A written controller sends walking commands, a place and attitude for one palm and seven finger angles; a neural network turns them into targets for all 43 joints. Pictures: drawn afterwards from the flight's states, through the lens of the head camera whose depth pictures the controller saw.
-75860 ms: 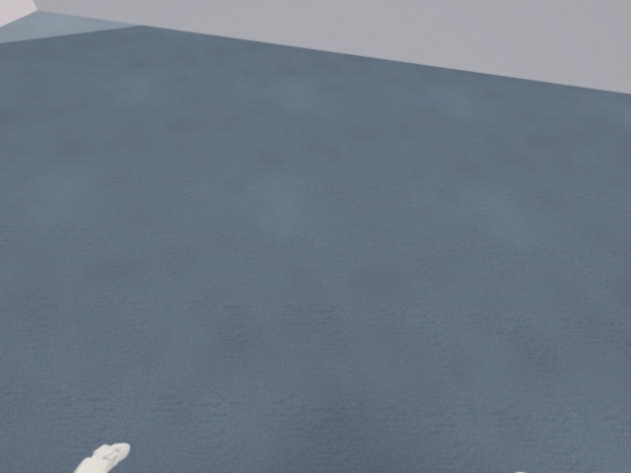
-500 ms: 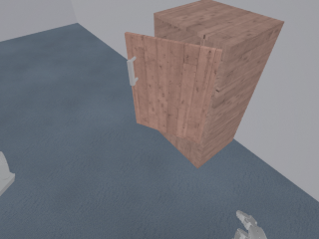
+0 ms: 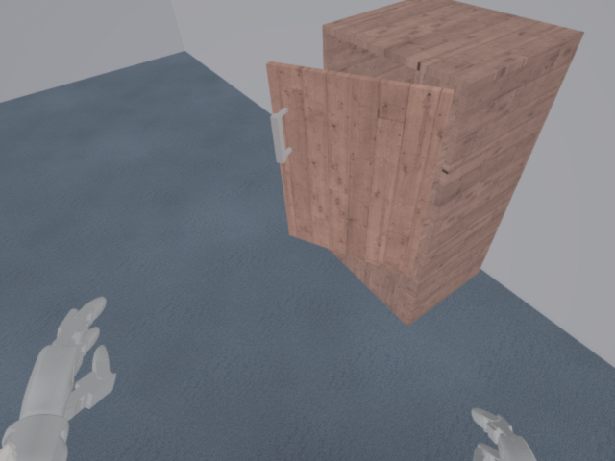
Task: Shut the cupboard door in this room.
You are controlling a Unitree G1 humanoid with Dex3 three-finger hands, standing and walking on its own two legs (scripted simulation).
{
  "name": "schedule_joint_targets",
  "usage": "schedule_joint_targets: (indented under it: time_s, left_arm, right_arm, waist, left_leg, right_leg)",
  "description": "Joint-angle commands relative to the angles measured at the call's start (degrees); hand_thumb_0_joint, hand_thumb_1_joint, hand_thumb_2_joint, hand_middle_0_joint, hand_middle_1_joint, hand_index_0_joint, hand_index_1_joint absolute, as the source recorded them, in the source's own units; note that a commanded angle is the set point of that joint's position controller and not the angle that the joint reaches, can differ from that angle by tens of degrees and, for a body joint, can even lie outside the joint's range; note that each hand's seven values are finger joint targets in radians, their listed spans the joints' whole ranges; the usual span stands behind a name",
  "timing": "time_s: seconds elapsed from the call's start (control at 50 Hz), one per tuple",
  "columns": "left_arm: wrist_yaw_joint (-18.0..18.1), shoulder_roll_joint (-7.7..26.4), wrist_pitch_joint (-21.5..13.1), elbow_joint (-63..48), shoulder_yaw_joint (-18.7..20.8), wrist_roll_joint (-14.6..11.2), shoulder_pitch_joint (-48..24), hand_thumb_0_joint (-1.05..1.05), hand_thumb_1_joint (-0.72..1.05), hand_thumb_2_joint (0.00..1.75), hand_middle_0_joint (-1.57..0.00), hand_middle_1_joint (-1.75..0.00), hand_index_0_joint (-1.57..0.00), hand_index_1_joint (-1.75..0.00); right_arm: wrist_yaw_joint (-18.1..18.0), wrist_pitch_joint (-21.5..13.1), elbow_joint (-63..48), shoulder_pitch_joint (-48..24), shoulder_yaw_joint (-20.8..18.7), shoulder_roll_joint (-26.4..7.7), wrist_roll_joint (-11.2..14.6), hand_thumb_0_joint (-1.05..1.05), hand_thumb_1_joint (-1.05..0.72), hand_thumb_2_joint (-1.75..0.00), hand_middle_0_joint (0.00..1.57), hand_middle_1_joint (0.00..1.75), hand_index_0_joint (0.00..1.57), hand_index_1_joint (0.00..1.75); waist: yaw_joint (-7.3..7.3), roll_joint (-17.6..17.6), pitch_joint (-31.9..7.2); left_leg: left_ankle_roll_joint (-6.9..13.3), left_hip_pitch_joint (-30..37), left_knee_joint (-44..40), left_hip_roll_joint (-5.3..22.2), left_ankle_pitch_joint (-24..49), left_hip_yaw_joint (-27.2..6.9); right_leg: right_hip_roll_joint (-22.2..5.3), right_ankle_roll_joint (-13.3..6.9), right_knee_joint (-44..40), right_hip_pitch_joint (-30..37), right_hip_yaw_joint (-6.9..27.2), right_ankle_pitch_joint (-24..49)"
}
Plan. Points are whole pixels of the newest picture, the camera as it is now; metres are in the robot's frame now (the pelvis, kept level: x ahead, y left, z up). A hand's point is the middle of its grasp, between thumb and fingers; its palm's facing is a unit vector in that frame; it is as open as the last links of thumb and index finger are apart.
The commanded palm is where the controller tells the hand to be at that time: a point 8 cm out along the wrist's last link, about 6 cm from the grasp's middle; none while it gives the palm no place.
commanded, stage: let the arm hang, fingers relaxed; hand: left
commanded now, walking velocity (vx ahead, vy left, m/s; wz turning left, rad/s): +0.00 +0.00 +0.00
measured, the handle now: (282, 135) +0.88 +0.14 -0.04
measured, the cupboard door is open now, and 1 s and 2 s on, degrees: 28 28 28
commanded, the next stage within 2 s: look to check the result in 1.00 s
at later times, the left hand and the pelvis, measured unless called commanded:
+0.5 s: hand out of the picture -0.07 +0.19 -0.16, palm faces +0.05 -0.97 -0.24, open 7.3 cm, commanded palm none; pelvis +0.00 -0.01 +0.01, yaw +1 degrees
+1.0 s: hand out of the picture +0.00 +0.13 -0.17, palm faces +0.05 -0.99 -0.13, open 7.4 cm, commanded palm none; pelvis +0.01 -0.02 +0.01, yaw +1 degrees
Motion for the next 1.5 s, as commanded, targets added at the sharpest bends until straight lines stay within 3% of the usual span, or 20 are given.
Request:
schedule_joint_targets:
  time_s: [0.0, 0.02, 0.06, 0.1, 0.14, 0.2, 0.24, 0.3, 0.32, 0.4, 0.48, 0.56, 0.6, 0.76, 0.9, 0.92, 0.98, 1.16, 1.48]
  left_arm:
    - [-2.6, 2.7, 2.1, 16.1, -5.8, 1.7, 0.1, 0.0, 0.9, 0.9, -0.2, -0.3, -0.2, -0.3]
    - [-2.4, 2.9, 2.2, 19.5, -6.3, 1.7, -1.1, 0.0, 0.9, 0.9, -0.2, -0.3, -0.2, -0.3]
    - [-2.0, 1.8, 2.7, 25.7, -7.3, 1.5, -2.9, 0.0, 0.9, 0.9, -0.2, -0.3, -0.2, -0.3]
    - [-1.5, 1.5, 3.1, 31.0, -8.1, 1.3, -4.4, 0.0, 0.9, 0.9, -0.2, -0.3, -0.2, -0.3]
    - [-1.2, 0.5, 3.1, 36.2, -8.4, 1.1, -2.6, 0.0, 0.9, 0.9, -0.2, -0.3, -0.2, -0.3]
    - [-1.1, -2.4, 3.2, 43.4, -7.7, 0.9, 1.3, 0.0, 0.9, 0.9, -0.2, -0.3, -0.2, -0.3]
    - [-1.3, -2.1, 3.3, 47.2, -8.2, 0.9, 2.4, 0.0, 0.9, 0.9, -0.2, -0.3, -0.2, -0.3]
    - [-1.5, -3.0, 3.0, 51.7, -8.6, 0.9, 3.2, 0.0, 0.9, 0.9, -0.2, -0.3, -0.2, -0.3]
    - [-1.6, -2.6, 2.9, 52.8, -8.6, 1.0, 3.2, 0.0, 0.9, 0.9, -0.2, -0.3, -0.2, -0.3]
    - [-1.4, -4.0, 2.6, 56.6, -9.1, 1.0, 3.1, 0.0, 0.9, 0.9, -0.2, -0.3, -0.2, -0.3]
    - [-1.1, -4.6, 2.5, 58.7, -9.5, 0.9, 3.1, 0.0, 0.9, 0.9, -0.2, -0.3, -0.2, -0.3]
    - [-0.8, -5.5, 2.6, 60.3, -9.7, 0.9, 3.5, 0.0, 0.9, 0.9, -0.2, -0.3, -0.2, -0.3]
    - [-0.7, -5.8, 2.6, 60.7, -9.8, 0.9, 3.9, 0.0, 0.9, 0.9, -0.2, -0.3, -0.2, -0.3]
    - [-0.5, -7.0, 2.5, 61.5, -9.7, 0.7, 4.5, 0.0, 0.9, 0.9, -0.2, -0.3, -0.2, -0.3]
    - [-0.2, -8.2, 2.2, 61.5, -9.5, 0.6, 3.9, 0.0, 0.9, 0.9, -0.2, -0.3, -0.2, -0.3]
    - [-0.2, -7.7, 2.2, 61.4, -9.4, 0.7, 4.1, 0.0, 0.9, 0.9, -0.2, -0.3, -0.2, -0.3]
    - [-0.2, -8.7, 2.3, 61.5, -9.4, 0.6, 3.8, 0.0, 0.9, 0.9, -0.2, -0.3, -0.2, -0.3]
    - [-0.1, -9.0, 2.2, 61.7, -9.3, 0.7, 4.4, 0.0, 0.9, 0.9, -0.2, -0.3, -0.2, -0.3]
    - [-0.1, -8.1, 2.2, 62.1, -9.5, 0.8, 4.8, 0.0, 0.9, 0.9, -0.2, -0.3, -0.2, -0.3]
  right_arm:
    - [-0.4, 1.4, -3.2, -1.3, -2.1, -8.0, -0.8, 0.0, -0.9, -0.9, 0.2, 0.3, 0.2, 0.3]
    - [-0.4, 2.1, -2.9, -0.9, -1.9, -6.8, -1.1, 0.0, -0.9, -0.9, 0.2, 0.3, 0.2, 0.3]
    - [-0.4, 3.8, -1.3, 0.2, -1.3, -4.1, -1.5, 0.0, -0.9, -0.9, 0.2, 0.3, 0.2, 0.3]
    - [-0.4, 4.8, 0.5, 0.9, -1.3, -3.6, -1.8, 0.0, -0.9, -0.9, 0.2, 0.3, 0.2, 0.3]
    - [-0.5, 4.7, 2.7, 2.2, -1.2, -3.6, -1.7, 0.0, -0.9, -0.9, 0.2, 0.3, 0.2, 0.3]
    - [-1.4, 4.7, 5.6, 2.7, -1.5, -3.1, -1.7, 0.0, -0.9, -0.9, 0.2, 0.3, 0.2, 0.3]
    - [-1.7, 4.9, 7.1, 3.2, -1.7, -3.4, -1.3, 0.0, -0.9, -0.9, 0.2, 0.3, 0.2, 0.3]
    - [-2.1, 5.0, 9.5, 5.0, -2.0, -3.0, -1.1, 0.0, -0.9, -0.9, 0.2, 0.3, 0.2, 0.3]
    - [-2.2, 4.9, 10.0, 5.6, -2.2, -3.3, -0.8, 0.0, -0.9, -0.9, 0.2, 0.3, 0.2, 0.3]
    - [-2.3, 5.2, 13.1, 7.4, -2.3, -1.9, -0.7, 0.0, -0.9, -0.9, 0.2, 0.3, 0.2, 0.3]
    - [-2.1, 5.6, 15.5, 8.5, -2.1, -0.4, -0.7, 0.0, -0.9, -0.9, 0.2, 0.3, 0.2, 0.3]
    - [-2.1, 5.7, 17.6, 9.1, -1.8, 0.8, -0.8, 0.0, -0.9, -0.9, 0.2, 0.3, 0.2, 0.3]
    - [-2.1, 5.7, 18.1, 9.1, -1.8, 1.1, -0.8, 0.0, -0.9, -0.9, 0.2, 0.3, 0.2, 0.3]
    - [-2.3, 5.1, 19.5, 9.5, -1.2, 3.2, -0.9, 0.0, -0.9, -0.9, 0.2, 0.3, 0.2, 0.3]
    - [-2.6, 4.8, 20.2, 10.0, -1.1, 4.2, -1.0, 0.0, -0.9, -0.9, 0.2, 0.3, 0.2, 0.3]
    - [-2.6, 4.8, 20.0, 10.1, -1.1, 4.0, -0.8, 0.0, -0.9, -0.9, 0.2, 0.3, 0.2, 0.3]
    - [-2.7, 4.9, 20.3, 10.6, -1.2, 4.5, -1.0, 0.0, -0.9, -0.9, 0.2, 0.3, 0.2, 0.3]
    - [-3.0, 4.6, 20.1, 10.5, -1.3, 4.1, -0.8, 0.0, -0.9, -0.9, 0.2, 0.3, 0.2, 0.3]
    - [-3.0, 4.7, 20.1, 8.8, -1.2, 3.1, -0.7, 0.0, -0.9, -0.9, 0.2, 0.3, 0.2, 0.3]
  waist:
    - [-0.76, -16.3, -0.3]
    - [-1.16, -18.7, 0.7]
    - [-1.72, -19.2, 2.4]
    - [-2.26, -13.0, 3.7]
    - [-1.9, -3.4, 2.7]
    - [-0.52, 9.0, 2.2]
    - [-0.24, 9.5, 2.2]
    - [-0.38, 7.0, 1.7]
    - [-0.37, 2.8, 2.3]
    - [-1.41, -5.9, 4.2]
    - [-2.01, -9.4, 7.1]
    - [-2.06, -7.6, 9.8]
    - [-1.8, -8.4, 11.1]
    - [-1.01, -5.0, 9.2]
    - [-1.02, -4.4, 9.1]
    - [-0.81, -5.5, 9.4]
    - [-1.21, -4.3, 9.8]
    - [-1.16, -5.7, 6.8]
    - [-1.14, -5.8, 8.0]
  left_leg:
    - [1.9, 5.6, 0.0, 3.7, 8.6, -6.7]
    - [1.3, 6.1, 1.9, 2.1, 8.0, -5.7]
    - [0.3, 6.8, 4.8, -0.3, 3.7, -3.6]
    - [-0.1, 8.6, 3.5, 0.1, 5.6, -3.3]
    - [0.5, 9.9, 0.1, 1.8, 12.7, -5.5]
    - [1.8, 6.9, -7.3, 3.4, 5.2, -9.2]
    - [2.0, 7.2, -9.6, 3.7, 1.7, -10.2]
    - [1.9, 8.5, -12.4, 3.8, -3.5, -10.6]
    - [1.9, 9.3, -12.3, 4.0, -1.9, -10.6]
    - [1.2, 12.6, -10.3, 3.1, -0.8, -7.5]
    - [0.7, 14.5, -9.5, 2.7, -1.0, -5.9]
    - [0.6, 13.5, -11.0, 2.6, -1.9, -5.6]
    - [0.6, 12.5, -11.7, 2.7, -2.3, -5.5]
    - [0.6, 12.2, -11.1, 2.5, 3.6, -4.8]
    - [0.4, 11.9, -9.8, 2.6, 6.7, -4.4]
    - [0.5, 12.2, -9.6, 2.8, 7.2, -4.4]
    - [0.3, 11.8, -9.7, 2.5, 5.7, -4.4]
    - [0.9, 13.9, -8.6, 3.1, 10.9, -4.5]
    - [0.9, 14.8, -9.0, 3.2, 10.8, -3.9]
  right_leg:
    - [-4.8, -3.6, -5.5, -6.4, 4.5, 10.0]
    - [-6.6, -4.9, -6.6, -8.0, 6.0, 12.3]
    - [-9.6, -7.1, -8.5, -9.7, 7.4, 13.5]
    - [-9.3, -7.1, -8.0, -10.3, 6.7, 12.1]
    - [-6.4, -4.9, -5.8, -7.5, 4.3, 10.2]
    - [-3.4, -3.5, -6.0, -1.7, 3.2, 4.0]
    - [-2.9, -3.5, -7.2, -0.2, 3.0, 4.1]
    - [-2.6, -3.8, -9.0, 0.6, 3.0, 3.9]
    - [-2.6, -3.8, -10.0, 0.5, 2.9, 4.6]
    - [-4.2, -4.2, -13.6, -2.9, 3.8, 3.5]
    - [-5.0, -4.3, -15.8, -6.9, 4.1, 0.1]
    - [-4.4, -4.1, -15.3, -7.5, 4.1, -0.6]
    - [-4.2, -3.9, -15.3, -7.4, 4.1, -0.4]
    - [-4.5, -3.6, -14.4, -3.5, 3.6, 4.8]
    - [-4.5, -3.7, -14.8, -1.7, 3.6, 8.3]
    - [-4.4, -3.6, -15.1, -1.9, 3.3, 8.4]
    - [-4.4, -3.8, -15.2, -2.0, 3.4, 7.3]
    - [-4.3, -3.4, -14.3, 0.1, 2.9, 12.6]
    - [-4.6, -3.1, -15.2, 0.3, 3.0, 14.0]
